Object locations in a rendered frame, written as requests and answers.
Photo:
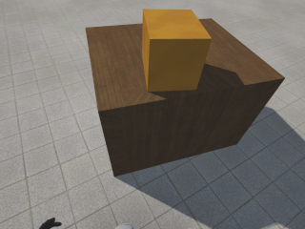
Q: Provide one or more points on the left robot hand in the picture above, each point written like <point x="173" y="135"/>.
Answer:
<point x="49" y="223"/>

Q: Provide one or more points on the carton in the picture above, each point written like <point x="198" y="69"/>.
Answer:
<point x="174" y="49"/>

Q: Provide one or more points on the pedestal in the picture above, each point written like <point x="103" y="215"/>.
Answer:
<point x="145" y="129"/>

